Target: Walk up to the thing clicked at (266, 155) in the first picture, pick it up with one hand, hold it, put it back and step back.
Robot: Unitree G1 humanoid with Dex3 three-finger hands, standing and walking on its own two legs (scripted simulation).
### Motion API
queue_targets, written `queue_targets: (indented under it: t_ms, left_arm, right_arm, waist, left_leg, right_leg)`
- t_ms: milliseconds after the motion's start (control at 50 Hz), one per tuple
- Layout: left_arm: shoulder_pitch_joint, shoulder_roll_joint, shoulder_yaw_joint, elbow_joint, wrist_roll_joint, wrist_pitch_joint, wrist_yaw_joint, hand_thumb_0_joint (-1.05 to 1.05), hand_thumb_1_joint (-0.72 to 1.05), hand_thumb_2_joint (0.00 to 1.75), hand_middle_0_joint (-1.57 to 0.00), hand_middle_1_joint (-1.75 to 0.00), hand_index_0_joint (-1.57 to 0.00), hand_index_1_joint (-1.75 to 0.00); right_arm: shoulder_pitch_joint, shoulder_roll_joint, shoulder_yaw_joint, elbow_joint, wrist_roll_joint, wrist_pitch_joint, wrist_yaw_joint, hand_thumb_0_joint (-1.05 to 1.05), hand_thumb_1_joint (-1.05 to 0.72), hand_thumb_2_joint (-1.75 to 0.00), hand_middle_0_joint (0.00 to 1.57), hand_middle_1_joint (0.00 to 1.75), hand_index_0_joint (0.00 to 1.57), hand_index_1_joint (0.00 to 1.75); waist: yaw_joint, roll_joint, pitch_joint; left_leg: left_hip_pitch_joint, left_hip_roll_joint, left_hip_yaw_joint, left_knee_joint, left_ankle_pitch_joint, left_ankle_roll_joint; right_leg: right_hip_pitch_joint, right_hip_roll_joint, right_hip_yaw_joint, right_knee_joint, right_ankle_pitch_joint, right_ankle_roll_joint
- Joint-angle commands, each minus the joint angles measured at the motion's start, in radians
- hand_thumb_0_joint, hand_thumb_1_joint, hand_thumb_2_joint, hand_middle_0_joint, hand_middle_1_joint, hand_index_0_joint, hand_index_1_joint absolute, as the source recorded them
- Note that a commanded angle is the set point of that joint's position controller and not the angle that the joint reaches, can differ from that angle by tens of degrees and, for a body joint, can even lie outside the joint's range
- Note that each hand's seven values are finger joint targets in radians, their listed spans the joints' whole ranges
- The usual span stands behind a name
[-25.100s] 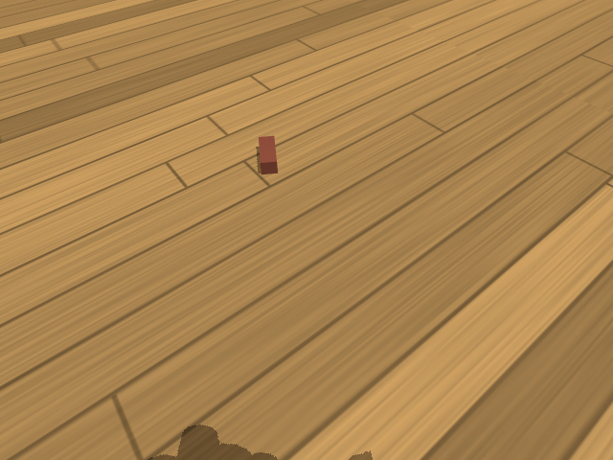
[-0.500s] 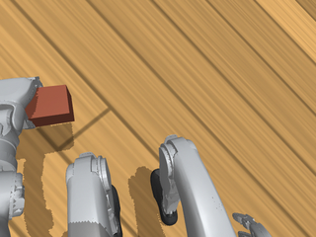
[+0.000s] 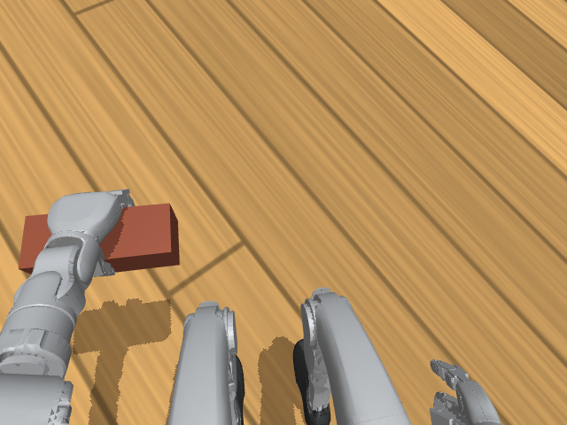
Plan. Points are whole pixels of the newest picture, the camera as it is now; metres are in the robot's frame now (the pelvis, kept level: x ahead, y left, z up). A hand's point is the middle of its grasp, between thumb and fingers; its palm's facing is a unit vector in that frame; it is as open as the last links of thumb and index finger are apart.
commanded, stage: lift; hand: left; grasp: from above
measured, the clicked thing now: (107, 242) +0.41 +0.26 -0.14
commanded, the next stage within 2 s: hold in 0.84 s
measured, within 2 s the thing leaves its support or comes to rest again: neither
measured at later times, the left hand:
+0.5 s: hand (42, 223) +0.36 +0.24 +0.07, palm faces -0.48 -0.05 -0.88, open 11.2 cm
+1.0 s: hand (6, 185) +0.37 +0.23 +0.14, palm faces -0.46 -0.07 -0.88, open 11.2 cm
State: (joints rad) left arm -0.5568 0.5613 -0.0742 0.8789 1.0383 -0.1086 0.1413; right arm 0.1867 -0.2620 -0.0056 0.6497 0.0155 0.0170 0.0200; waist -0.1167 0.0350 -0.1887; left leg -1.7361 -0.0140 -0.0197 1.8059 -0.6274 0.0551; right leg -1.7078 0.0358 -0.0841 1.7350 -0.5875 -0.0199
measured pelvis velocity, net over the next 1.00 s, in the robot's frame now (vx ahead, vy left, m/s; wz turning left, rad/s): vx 0.07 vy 0.01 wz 0.02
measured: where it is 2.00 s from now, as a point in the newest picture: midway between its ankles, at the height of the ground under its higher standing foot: (272, 408)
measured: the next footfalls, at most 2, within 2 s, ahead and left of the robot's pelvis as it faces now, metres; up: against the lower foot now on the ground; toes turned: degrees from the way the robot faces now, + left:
none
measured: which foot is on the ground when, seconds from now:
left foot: down 0.00-1.00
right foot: down 0.00-1.00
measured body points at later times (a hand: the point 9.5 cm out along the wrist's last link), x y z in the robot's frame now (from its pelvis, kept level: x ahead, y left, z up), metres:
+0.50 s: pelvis +0.03 +0.01 +0.16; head +0.11 +0.02 +0.60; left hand +0.38 +0.24 +0.12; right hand +0.11 -0.26 +0.04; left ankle +0.08 +0.09 -0.48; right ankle +0.09 -0.11 -0.48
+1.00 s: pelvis +0.07 +0.01 +0.22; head +0.11 +0.00 +0.67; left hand +0.39 +0.23 +0.19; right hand +0.16 -0.26 +0.10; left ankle +0.08 +0.09 -0.48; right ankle +0.09 -0.11 -0.48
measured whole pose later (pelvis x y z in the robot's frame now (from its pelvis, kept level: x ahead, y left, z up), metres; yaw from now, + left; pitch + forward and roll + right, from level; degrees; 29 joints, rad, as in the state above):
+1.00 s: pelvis +0.07 +0.01 +0.22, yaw +1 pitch +10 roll -1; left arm -0.29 0.40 -0.21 0.80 1.00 -0.02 0.12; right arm 0.26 -0.25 -0.04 0.71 0.05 0.03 -0.05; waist -0.05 0.04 -0.09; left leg -0.60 -0.02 0.02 0.80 -0.38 0.05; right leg -0.60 0.05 0.01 0.76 -0.33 -0.01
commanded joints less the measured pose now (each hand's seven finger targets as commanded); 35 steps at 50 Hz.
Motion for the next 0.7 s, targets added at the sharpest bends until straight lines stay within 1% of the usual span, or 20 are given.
queue_targets:
  t_ms: [0, 40, 60, 140, 180, 220, 260, 280, 320, 340, 380, 420, 440, 480, 500, 540, 560, 580, 640, 680]
  left_arm:
    - [-0.285, 0.235, 0.08, -0.24, -0.021, 0.02, 0.05, 0.0, 0.58, 1.17, -0.99, -0.92, -0.95, -0.96]
    - [-0.246, 0.223, 0.073, -0.243, -0.025, 0.027, 0.044, 0.0, 0.6, 1.17, -1.0, -0.91, -0.96, -0.95]
    - [-0.225, 0.193, 0.052, -0.243, -0.028, 0.03, 0.04, 0.0, 0.59, 1.17, -1.01, -0.89, -0.96, -0.94]
    - [-0.224, 0.185, 0.047, -0.244, -0.028, 0.034, 0.044, 0.0, 0.57, 1.18, -1.02, -0.86, -0.96, -0.92]
    - [-0.163, 0.158, 0.041, -0.179, -0.029, 0.038, 0.045, 0.0, 0.58, 1.2, -1.02, -0.89, -0.96, -0.94]
    - [-0.172, 0.127, 0.014, -0.197, -0.033, 0.033, 0.044, 0.0, 0.58, 1.19, -1.01, -0.9, -0.96, -0.95]
    - [-0.181, 0.142, 0.018, -0.182, -0.027, 0.028, 0.045, 0.0, 0.57, 1.14, -0.99, -0.88, -0.95, -0.93]
    - [-0.168, 0.114, -0.001, -0.17, -0.021, 0.027, 0.046, 0.0, 0.57, 1.14, -0.98, -0.88, -0.94, -0.93]
    - [-0.155, 0.117, 0.005, -0.165, -0.011, 0.026, 0.053, 0.0, 0.54, 1.13, -0.96, -0.89, -0.92, -0.94]
    - [-0.153, 0.094, -0.013, -0.167, -0.012, 0.025, 0.057, 0.0, 0.52, 1.12, -0.95, -0.88, -0.91, -0.92]
    - [-0.179, 0.113, -0.002, -0.177, -0.005, 0.028, 0.062, 0.0, 0.51, 1.12, -0.94, -0.88, -0.9, -0.92]
    - [-0.175, 0.1, -0.012, -0.181, -0.007, 0.03, 0.063, 0.0, 0.5, 1.12, -0.94, -0.87, -0.89, -0.92]
    - [-0.141, 0.093, -0.009, -0.167, -0.005, 0.034, 0.065, 0.0, 0.49, 1.13, -0.95, -0.86, -0.89, -0.91]
    - [-0.166, 0.08, -0.027, -0.198, -0.006, 0.042, 0.069, 0.0, 0.5, 1.12, -0.95, -0.84, -0.9, -0.9]
    - [-0.146, 0.093, -0.011, -0.191, -0.009, 0.048, 0.073, 0.0, 0.49, 1.1, -0.94, -0.84, -0.89, -0.89]
    - [-0.13, 0.06, -0.032, -0.203, -0.018, 0.061, 0.073, 0.0, 0.5, 1.1, -0.94, -0.85, -0.9, -0.9]
    - [-0.126, 0.059, -0.034, -0.202, -0.019, 0.066, 0.074, 0.0, 0.51, 1.1, -0.95, -0.84, -0.9, -0.89]
    - [-0.105, 0.089, -0.008, -0.197, -0.02, 0.071, 0.076, 0.0, 0.53, 1.1, -0.96, -0.85, -0.92, -0.9]
    - [-0.117, 0.063, -0.033, -0.21, -0.024, 0.076, 0.067, 0.0, 0.54, 1.11, -0.97, -0.85, -0.93, -0.9]
    - [-0.087, 0.077, -0.02, -0.212, -0.026, 0.08, 0.063, 0.0, 0.57, 1.09, -0.98, -0.85, -0.95, -0.89]
  right_arm:
    - [0.151, -0.18, -0.065, -0.041, 0.014, -0.015, -0.031, 0.0, -0.91, -0.9, 0.2, 0.3, 0.2, 0.3]
    - [0.14, -0.178, -0.068, -0.037, 0.02, -0.015, -0.042, 0.0, -0.9, -0.9, 0.2, 0.3, 0.2, 0.3]
    - [0.134, -0.172, -0.066, -0.036, 0.021, -0.015, -0.046, 0.0, -0.91, -0.9, 0.2, 0.3, 0.2, 0.3]
    - [0.124, -0.159, -0.065, -0.024, 0.031, -0.018, -0.063, 0.0, -0.91, -0.9, 0.2, 0.3, 0.2, 0.3]
    - [0.122, -0.15, -0.06, -0.016, 0.035, -0.023, -0.069, 0.0, -0.91, -0.91, 0.2, 0.3, 0.2, 0.3]
    - [0.116, -0.144, -0.063, -0.016, 0.037, -0.03, -0.075, 0.0, -0.91, -0.9, 0.2, 0.3, 0.2, 0.3]
    - [0.118, -0.144, -0.063, -0.011, 0.038, -0.037, -0.079, 0.0, -0.91, -0.91, 0.2, 0.3, 0.2, 0.3]
    - [0.119, -0.141, -0.063, -0.009, 0.038, -0.04, -0.079, 0.0, -0.91, -0.91, 0.2, 0.3, 0.2, 0.3]
    - [0.124, -0.143, -0.065, -0.005, 0.035, -0.045, -0.08, 0.0, -0.91, -0.91, 0.2, 0.3, 0.2, 0.3]
    - [0.122, -0.142, -0.063, -0.009, 0.034, -0.048, -0.079, 0.0, -0.91, -0.91, 0.2, 0.3, 0.2, 0.3]
    - [0.123, -0.151, -0.067, -0.006, 0.03, -0.051, -0.078, 0.0, -0.9, -0.91, 0.2, 0.3, 0.2, 0.3]
    - [0.116, -0.152, -0.068, -0.009, 0.03, -0.054, -0.077, 0.0, -0.9, -0.91, 0.2, 0.3, 0.2, 0.3]
    - [0.122, -0.151, -0.068, -0.004, 0.027, -0.054, -0.075, 0.0, -0.9, -0.91, 0.2, 0.3, 0.2, 0.3]
    - [0.118, -0.152, -0.067, -0.01, 0.029, -0.053, -0.074, 0.0, -0.9, -0.9, 0.2, 0.3, 0.2, 0.3]
    - [0.12, -0.152, -0.069, -0.009, 0.027, -0.053, -0.074, 0.0, -0.9, -0.9, 0.2, 0.3, 0.2, 0.3]
    - [0.127, -0.149, -0.067, -0.007, 0.026, -0.049, -0.072, 0.0, -0.9, -0.9, 0.2, 0.3, 0.2, 0.3]
    - [0.122, -0.147, -0.069, -0.009, 0.028, -0.05, -0.073, 0.0, -0.9, -0.9, 0.2, 0.3, 0.2, 0.3]
    - [0.122, -0.153, -0.072, -0.013, 0.028, -0.048, -0.075, 0.0, -0.9, -0.9, 0.2, 0.3, 0.2, 0.3]
    - [0.115, -0.144, -0.071, -0.015, 0.029, -0.044, -0.077, 0.0, -0.9, -0.9, 0.2, 0.3, 0.2, 0.3]
    - [0.114, -0.149, -0.074, -0.023, 0.033, -0.04, -0.078, 0.0, -0.9, -0.9, 0.2, 0.3, 0.2, 0.3]
  waist:
    - [-0.003, 0.147, -0.599]
    - [0.003, 0.149, -0.58]
    - [0.005, 0.156, -0.55]
    - [0.005, 0.118, -0.453]
    - [0.005, 0.08, -0.392]
    - [0.004, 0.066, -0.36]
    - [0.012, 0.075, -0.332]
    - [0.008, 0.072, -0.32]
    - [0.02, 0.069, -0.318]
    - [0.021, 0.061, -0.314]
    - [0.029, 0.094, -0.302]
    - [0.037, 0.103, -0.282]
    - [0.038, 0.092, -0.277]
    - [0.036, 0.08, -0.281]
    - [0.046, 0.075, -0.282]
    - [0.041, 0.058, -0.274]
    - [0.045, 0.065, -0.261]
    - [0.053, 0.05, -0.258]
    - [0.043, 0.043, -0.24]
    - [0.055, 0.027, -0.23]
  left_leg:
    - [0.614, 0.0, -0.045, -0.374, 0.189, -0.016]
    - [0.687, 0.005, -0.055, -0.431, 0.212, -0.022]
    - [0.713, 0.007, -0.055, -0.458, 0.219, -0.025]
    - [0.766, 0.011, -0.051, -0.573, 0.148, -0.025]
    - [0.769, 0.007, -0.042, -0.612, 0.134, -0.024]
    - [0.799, 0.008, -0.036, -0.654, 0.131, -0.022]
    - [0.842, 0.008, -0.033, -0.698, 0.136, -0.026]
    - [0.862, 0.006, -0.029, -0.712, 0.157, -0.027]
    - [0.903, 0.005, -0.025, -0.741, 0.202, -0.028]
    - [0.93, 0.006, -0.029, -0.766, 0.202, -0.028]
    - [0.991, 0.015, -0.04, -0.82, 0.215, -0.036]
    - [1.04, 0.02, -0.047, -0.865, 0.21, -0.039]
    - [1.061, 0.023, -0.05, -0.879, 0.242, -0.043]
    - [1.102, 0.02, -0.04, -0.903, 0.282, -0.042]
    - [1.124, 0.02, -0.04, -0.915, 0.309, -0.043]
    - [1.155, 0.018, -0.032, -0.933, 0.358, -0.043]
    - [1.166, 0.018, -0.031, -0.947, 0.375, -0.045]
    - [1.177, 0.015, -0.026, -0.96, 0.379, -0.042]
    - [1.204, 0.009, -0.01, -0.987, 0.405, -0.038]
    - [1.225, 0.003, -0.001, -1.01, 0.413, -0.036]
  right_leg:
    - [0.422, 0.014, 0.031, -0.318, 0.173, -0.013]
    - [0.461, 0.015, 0.033, -0.361, 0.18, -0.013]
    - [0.477, 0.017, 0.033, -0.383, 0.182, -0.014]
    - [0.586, 0.023, 0.042, -0.499, 0.144, -0.012]
    - [0.639, 0.026, 0.05, -0.552, 0.133, -0.01]
    - [0.683, 0.025, 0.059, -0.607, 0.131, -0.009]
    - [0.724, 0.027, 0.065, -0.648, 0.132, -0.012]
    - [0.734, 0.027, 0.068, -0.667, 0.147, -0.013]
    - [0.78, 0.029, 0.07, -0.698, 0.18, -0.015]
    - [0.801, 0.03, 0.066, -0.715, 0.185, -0.014]
    - [0.814, 0.03, 0.06, -0.734, 0.202, -0.015]
    - [0.834, 0.032, 0.058, -0.766, 0.204, -0.013]
    - [0.854, 0.032, 0.056, -0.778, 0.224, -0.014]
    - [0.902, 0.03, 0.06, -0.815, 0.257, -0.015]
    - [0.926, 0.03, 0.061, -0.831, 0.271, -0.015]
    - [0.959, 0.03, 0.065, -0.86, 0.307, -0.017]
    - [0.981, 0.03, 0.067, -0.876, 0.321, -0.016]
    - [1.011, 0.028, 0.069, -0.894, 0.326, -0.015]
    - [1.059, 0.024, 0.079, -0.942, 0.355, -0.013]
    - [1.099, 0.022, 0.086, -0.974, 0.363, -0.012]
